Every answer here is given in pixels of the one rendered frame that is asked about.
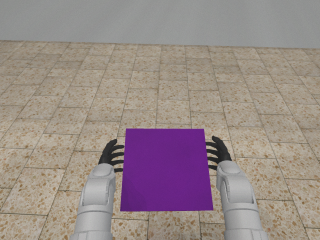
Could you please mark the right robot forearm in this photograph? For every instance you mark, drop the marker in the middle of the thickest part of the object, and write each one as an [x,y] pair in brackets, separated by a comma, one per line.
[239,205]

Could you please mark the carton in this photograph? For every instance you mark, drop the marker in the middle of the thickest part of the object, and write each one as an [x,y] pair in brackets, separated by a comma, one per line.
[165,169]

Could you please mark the right robot hand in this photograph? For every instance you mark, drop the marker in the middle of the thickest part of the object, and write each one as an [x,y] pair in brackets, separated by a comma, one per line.
[221,152]

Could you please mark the left robot hand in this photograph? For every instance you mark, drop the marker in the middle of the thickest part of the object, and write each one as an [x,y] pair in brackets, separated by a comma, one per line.
[107,155]

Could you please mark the left robot forearm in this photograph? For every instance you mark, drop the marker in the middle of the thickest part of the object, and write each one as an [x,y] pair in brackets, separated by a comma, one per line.
[95,209]

